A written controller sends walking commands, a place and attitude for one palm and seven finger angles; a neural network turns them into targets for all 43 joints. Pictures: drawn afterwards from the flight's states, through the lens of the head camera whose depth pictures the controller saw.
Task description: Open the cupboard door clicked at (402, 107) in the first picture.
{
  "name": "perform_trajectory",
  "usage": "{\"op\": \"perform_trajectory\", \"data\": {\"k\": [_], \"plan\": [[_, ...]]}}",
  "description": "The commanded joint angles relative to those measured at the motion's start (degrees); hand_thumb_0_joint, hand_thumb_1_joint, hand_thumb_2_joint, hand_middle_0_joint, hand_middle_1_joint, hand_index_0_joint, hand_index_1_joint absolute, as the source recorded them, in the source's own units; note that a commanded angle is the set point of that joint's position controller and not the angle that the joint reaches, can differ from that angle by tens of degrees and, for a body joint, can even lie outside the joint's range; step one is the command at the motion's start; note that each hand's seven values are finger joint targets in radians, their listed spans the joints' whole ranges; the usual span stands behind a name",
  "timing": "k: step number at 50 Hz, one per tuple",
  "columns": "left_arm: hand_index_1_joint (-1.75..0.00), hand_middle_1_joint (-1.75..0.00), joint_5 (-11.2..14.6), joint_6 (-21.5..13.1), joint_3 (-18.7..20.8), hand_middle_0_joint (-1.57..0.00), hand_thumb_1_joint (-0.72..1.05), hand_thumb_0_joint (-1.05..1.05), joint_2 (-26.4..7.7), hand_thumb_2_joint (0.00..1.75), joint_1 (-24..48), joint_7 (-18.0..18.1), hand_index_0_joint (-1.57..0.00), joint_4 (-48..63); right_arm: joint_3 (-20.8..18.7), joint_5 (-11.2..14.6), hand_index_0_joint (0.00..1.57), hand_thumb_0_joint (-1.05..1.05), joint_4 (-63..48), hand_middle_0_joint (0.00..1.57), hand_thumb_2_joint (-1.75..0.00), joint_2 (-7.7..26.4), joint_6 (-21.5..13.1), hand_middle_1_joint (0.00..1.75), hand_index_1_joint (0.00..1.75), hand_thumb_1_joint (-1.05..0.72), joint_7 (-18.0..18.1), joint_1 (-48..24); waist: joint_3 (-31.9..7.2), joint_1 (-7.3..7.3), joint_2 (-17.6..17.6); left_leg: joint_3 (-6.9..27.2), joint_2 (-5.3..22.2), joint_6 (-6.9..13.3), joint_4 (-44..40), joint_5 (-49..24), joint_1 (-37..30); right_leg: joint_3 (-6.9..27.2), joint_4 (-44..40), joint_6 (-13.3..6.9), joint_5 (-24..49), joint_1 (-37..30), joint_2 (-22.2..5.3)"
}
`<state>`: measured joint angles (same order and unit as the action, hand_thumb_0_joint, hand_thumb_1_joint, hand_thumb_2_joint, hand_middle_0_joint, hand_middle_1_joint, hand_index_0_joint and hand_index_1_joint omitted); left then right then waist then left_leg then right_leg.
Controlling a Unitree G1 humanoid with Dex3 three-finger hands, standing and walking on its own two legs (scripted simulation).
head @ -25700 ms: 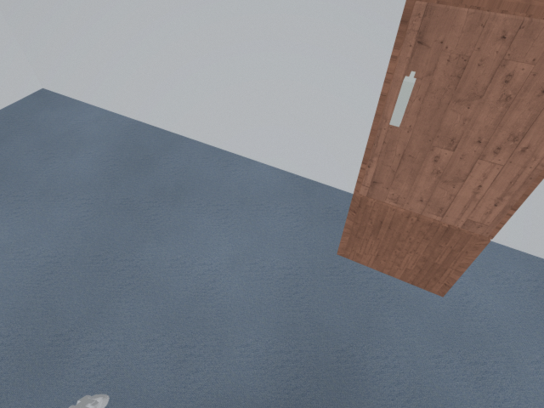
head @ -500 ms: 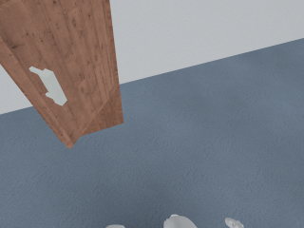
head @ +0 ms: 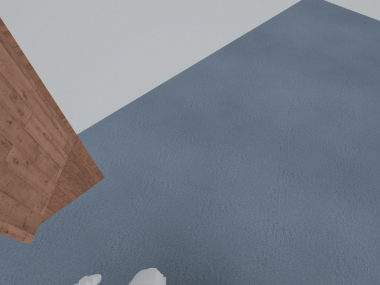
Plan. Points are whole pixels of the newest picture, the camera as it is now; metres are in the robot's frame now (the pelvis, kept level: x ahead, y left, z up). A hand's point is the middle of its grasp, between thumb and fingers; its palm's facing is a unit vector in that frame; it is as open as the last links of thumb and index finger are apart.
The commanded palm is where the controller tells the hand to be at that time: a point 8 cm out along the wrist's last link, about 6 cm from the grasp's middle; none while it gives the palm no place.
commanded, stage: walk to a spot facing it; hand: left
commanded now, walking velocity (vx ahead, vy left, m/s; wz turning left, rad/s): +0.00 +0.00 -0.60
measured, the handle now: out of the picture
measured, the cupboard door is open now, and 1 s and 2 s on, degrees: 43 43 43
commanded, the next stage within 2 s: turn to face it in 1.58 s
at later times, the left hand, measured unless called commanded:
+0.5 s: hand (135, 259) +0.19 +0.15 -0.16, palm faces -0.28 -0.93 -0.25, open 7.4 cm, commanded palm none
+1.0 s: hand (179, 189) +0.38 +0.05 -0.16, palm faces -0.54 -0.82 -0.17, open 7.4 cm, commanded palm none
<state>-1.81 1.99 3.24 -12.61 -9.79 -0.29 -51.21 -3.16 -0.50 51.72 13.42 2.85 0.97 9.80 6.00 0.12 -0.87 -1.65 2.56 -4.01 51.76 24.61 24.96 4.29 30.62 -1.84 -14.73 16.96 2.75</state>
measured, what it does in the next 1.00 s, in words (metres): walks ahead, turning right: left foot, then right foot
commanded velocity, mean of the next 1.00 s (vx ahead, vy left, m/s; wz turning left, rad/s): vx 0.25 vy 0.00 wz -0.54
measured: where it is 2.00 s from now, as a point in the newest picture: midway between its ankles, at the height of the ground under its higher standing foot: (270, 216)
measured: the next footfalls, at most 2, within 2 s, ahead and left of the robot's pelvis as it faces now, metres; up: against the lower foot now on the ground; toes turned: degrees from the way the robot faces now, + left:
left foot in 0.08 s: +0.06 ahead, +0.13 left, +0.00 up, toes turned -1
right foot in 0.44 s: +0.04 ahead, -0.14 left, +0.00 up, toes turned -22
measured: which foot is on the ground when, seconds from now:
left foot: up 0.00-0.06, down 0.08-0.44, up 0.46-0.78, down 0.80-1.00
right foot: down 0.00-0.08, up 0.10-0.42, down 0.44-0.80, up 0.82-1.00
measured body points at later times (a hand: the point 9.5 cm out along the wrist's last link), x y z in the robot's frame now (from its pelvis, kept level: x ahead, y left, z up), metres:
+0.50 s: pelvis +0.03 -0.02 -0.01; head +0.06 -0.05 +0.43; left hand +0.20 +0.20 -0.14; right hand -0.03 -0.28 -0.17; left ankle +0.02 +0.12 -0.70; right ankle +0.00 -0.12 -0.74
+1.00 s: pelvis +0.20 -0.07 +0.01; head +0.25 -0.08 +0.45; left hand +0.40 +0.10 -0.15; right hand +0.10 -0.28 -0.13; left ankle +0.26 +0.03 -0.74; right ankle +0.13 -0.18 -0.65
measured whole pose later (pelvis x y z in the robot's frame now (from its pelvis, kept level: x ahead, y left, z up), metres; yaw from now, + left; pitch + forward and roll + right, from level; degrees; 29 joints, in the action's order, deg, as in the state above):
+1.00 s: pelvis +0.20 -0.07 +0.01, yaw -36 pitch +1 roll +0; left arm -2.3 0.4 5.0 -13.4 -10.8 -3.4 -55.3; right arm -0.6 -2.1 54.3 9.3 -4.2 0.6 17.0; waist 3.3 -1.1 -2.2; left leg -11.3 5.0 -0.3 25.4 15.1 10.9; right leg -2.4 65.1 -0.3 -15.4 33.0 -3.7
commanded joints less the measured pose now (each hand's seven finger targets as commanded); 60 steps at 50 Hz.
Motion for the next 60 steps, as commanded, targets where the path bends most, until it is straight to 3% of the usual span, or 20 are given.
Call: {"op": "perform_trajectory", "data": {"k": [1,3,4,5,12,19,20,22,24,27,37,38,39,40,41,45,48,56,59,60], "plan": [[-0.3,-0.3,0.48,-0.79,3.66,-0.2,0.9,0.0,-11.59,0.9,0.05,0.96,-0.2,3.63,-0.8,0.42,0.2,0.0,-3.33,0.2,-0.9,3.44,-2.36,0.3,0.3,-0.9,1.04,4.62,-9.4,0.8,-6.83,0.08,-1.3,0.77,-15.0,-4.45,-6.58,15.66,-5.98,-7.57,20.62,-4.58,-12.84],[-0.3,-0.3,1.19,-0.31,2.98,-0.2,0.9,0.0,-8.0,0.9,1.34,0.75,-0.2,4.61,-1.21,-0.06,0.2,0.0,-1.87,0.2,-0.9,7.05,-3.44,0.3,0.3,-0.9,1.62,9.65,-10.51,3.1,1.85,7.42,6.0,3.6,-31.0,-10.85,-20.31,10.9,1.82,-1.99,8.79,7.24,-5.95],[-0.3,-0.3,1.64,-0.14,2.33,-0.2,0.9,0.0,-4.68,0.9,-0.69,0.04,-0.2,5.68,-2.18,-1.04,0.2,0.0,-2.58,0.2,-0.9,13.01,-3.73,0.3,0.3,-0.9,1.75,10.17,-10.57,2.32,19.77,23.39,21.35,10.13,-36.04,-17.31,-24.5,0.74,14.59,2.17,-13.96,16.47,1.91],[-0.3,-0.3,0.95,-0.67,2.27,-0.2,0.9,0.0,-6.39,0.9,1.04,-0.29,-0.2,6.89,-2.23,-1.13,0.2,0.0,-3.85,0.2,-0.9,13.83,-3.4,0.3,0.3,-0.9,1.99,10.41,-9.23,2.93,15.1,25.94,27.34,15.12,-35.45,-21.12,-19.65,-1.29,26.06,3.21,-21.26,16.18,-0.63],[-0.3,-0.3,0.68,0.34,2.31,-0.2,0.9,0.0,-3.3,0.9,2.45,-1.92,-0.2,4.55,-0.98,-1.44,0.2,0.0,-3.46,0.2,-0.9,8.22,-3.78,0.3,0.3,-0.9,1.95,7.49,-7.75,0.98,10.64,0.08,15.32,10.23,-30.04,-41.06,-20.07,-6.49,28.57,5.24,-10.87,13.74,-4.64],[-0.3,-0.3,0.2,-0.77,2.24,-0.2,0.9,0.0,-3.75,0.9,1.49,-2.81,-0.2,3.84,-2.32,-1.61,0.2,0.0,-1.9,0.2,-0.9,10.69,-3.1,0.3,0.3,-0.9,0.43,7.99,-6.18,0.45,9.56,-3.68,17.2,7.27,-27.95,-2.49,-11.5,-13.09,1.5,2.41,-7.02,-2.89,-2.5],[-0.3,-0.3,0.07,-1.16,2.86,-0.2,0.9,0.0,-5.89,0.9,-3.87,-2.45,-0.2,2.05,-2.2,-1.34,0.2,0.0,-2.36,0.2,-0.9,9.61,-3.07,0.3,0.3,-0.9,-0.01,6.65,-7.11,-2.29,5.12,-6.38,14.25,5.15,-20.93,3.03,-4.99,-10.92,-3.51,0.82,-6.49,-12.05,-3.19],[-0.3,-0.3,0.52,-1.92,5.36,-0.2,0.9,0.0,-16.89,0.9,-15.09,-0.68,-0.2,-1.0,-0.5,-0.36,0.2,0.0,-8.14,0.2,-0.9,4.34,-2.95,0.3,0.3,-0.9,-0.91,-4.11,-4.51,-10.19,-20.92,-8.09,1.87,0.63,8.23,17.86,20.59,28.04,-20.36,-11.07,-19.22,-22.06,-25.84],[-0.3,-0.3,0.71,-2.73,4.65,-0.2,0.9,0.0,-14.09,0.9,-10.96,0.49,-0.2,-0.42,-1.42,-0.51,0.2,0.0,-7.88,0.2,-0.9,6.82,-3.31,0.3,0.3,-0.9,-1.08,-6.18,-1.63,-6.6,-14.54,1.75,4.6,1.02,15.8,5.23,22.62,28.47,-21.26,-12.46,-23.23,-16.3,-23.0],[-0.3,-0.3,0.31,-3.79,3.41,-0.2,0.9,0.0,-9.95,0.9,-4.84,0.41,-0.2,1.04,-1.51,-0.9,0.2,0.0,-4.61,0.2,-0.9,5.07,-3.41,0.3,0.3,-0.9,-1.68,-1.9,-2.63,-1.63,-7.68,0.25,4.81,0.0,8.18,-3.18,12.13,13.72,-18.84,-9.56,-9.69,-8.57,-17.4],[-0.3,-0.3,0.71,-4.32,3.79,-0.2,0.9,0.0,-9.92,0.9,-4.71,-0.65,-0.2,-1.28,-1.2,-0.53,0.2,0.0,-3.71,0.2,-0.9,4.65,-6.21,0.3,0.3,-0.9,-1.08,2.43,-3.84,1.58,-4.68,-3.12,-1.03,0.88,-21.36,-11.44,-11.45,10.02,-10.06,-6.94,0.12,-1.7,-11.89],[-0.3,-0.3,0.72,-4.3,3.39,-0.2,0.9,0.0,-8.26,0.9,-3.25,-0.82,-0.2,-0.66,-1.78,-0.65,0.2,0.0,-1.21,0.2,-0.9,7.08,-6.68,0.3,0.3,-0.9,-0.28,9.52,-6.06,5.08,0.97,-1.2,0.76,1.84,-25.51,-9.72,-23.35,7.57,-2.25,-5.0,0.84,5.15,-8.65],[-0.3,-0.3,1.25,-4.17,2.73,-0.2,0.9,0.0,-4.52,0.9,-4.64,-1.32,-0.2,0.07,-3.28,-1.91,0.2,0.0,0.78,0.2,-0.9,13.58,-7.19,0.3,0.3,-0.9,0.44,18.0,-11.51,8.13,15.32,17.57,15.09,6.87,-30.33,0.5,-34.88,0.12,15.66,-1.56,-8.69,15.55,-0.64],[-0.3,-0.3,1.17,-4.61,1.85,-0.2,0.9,0.0,-3.35,0.9,-2.96,-1.59,-0.2,2.09,-3.33,-2.23,0.2,0.0,1.32,0.2,-0.9,16.49,-6.85,0.3,0.3,-0.9,0.92,24.27,-13.51,9.35,19.68,33.21,26.88,12.72,-37.47,5.27,-36.98,-3.58,32.9,-0.29,-20.1,22.88,1.44],[-0.3,-0.3,0.54,-4.95,2.28,-0.2,0.9,0.0,-4.37,0.9,-0.97,-1.67,-0.2,2.4,-2.78,-2.09,0.2,0.0,0.64,0.2,-0.9,14.98,-6.55,0.3,0.3,-0.9,0.6,20.68,-10.24,7.78,12.94,33.59,28.29,14.67,-39.7,11.14,-28.71,-1.13,40.63,-1.03,-18.55,24.57,-2.41],[-0.3,-0.3,-0.3,-3.51,2.15,-0.2,0.9,0.0,-1.7,0.9,-0.87,-3.26,-0.2,0.17,-0.38,-1.56,0.2,0.0,-0.61,0.2,-0.9,5.9,-7.59,0.3,0.3,-0.9,0.75,10.24,-1.96,0.72,10.1,10.53,18.91,9.26,-40.92,-5.23,-17.0,-2.83,41.96,1.28,-1.45,24.19,-8.87],[-0.3,-0.3,-0.2,-2.69,1.21,-0.2,0.9,0.0,-0.04,0.9,1.01,-3.43,-0.2,0.64,-0.23,-1.25,0.2,0.0,1.73,0.2,-0.9,5.4,-8.11,0.3,0.3,-0.9,0.63,13.77,-5.06,1.07,8.65,-0.08,16.53,9.59,-39.56,-19.92,-20.82,-5.17,32.34,2.03,1.4,22.61,-9.03],[-0.3,-0.3,-0.12,-2.88,0.88,-0.2,0.9,0.0,-0.51,0.9,9.92,-3.08,-0.2,2.76,-0.43,-1.94,0.2,0.0,5.1,0.2,-0.9,5.49,-6.68,0.3,0.3,-0.9,-0.19,17.25,-1.2,2.34,7.15,-7.8,17.23,8.92,-37.96,-23.63,-18.29,-11.41,8.81,-0.06,3.59,9.52,-5.86],[-0.3,-0.3,-0.2,-4.04,2.02,-0.2,0.9,0.0,-4.03,0.9,-4.87,-2.35,-0.2,-2.2,-0.18,-1.37,0.2,0.0,5.71,0.2,-0.9,6.32,-6.23,0.3,0.3,-0.9,-0.34,15.34,-8.45,-5.34,3.12,-12.34,13.21,5.84,-16.76,-38.38,-13.63,-13.51,1.6,-3.13,2.06,-14.38,-1.96],[-0.3,-0.3,-0.44,-4.83,3.67,-0.2,0.9,0.0,-10.0,0.9,-15.15,-1.39,-0.2,-5.18,0.32,-0.31,0.2,0.0,4.65,0.2,-0.9,3.92,-6.45,0.3,0.3,-0.9,-1.14,14.66,-15.28,-9.97,-7.98,-15.28,8.39,3.68,1.14,-27.4,0.32,0.9,-2.51,-7.11,-3.47,-31.54,-12.99]]}}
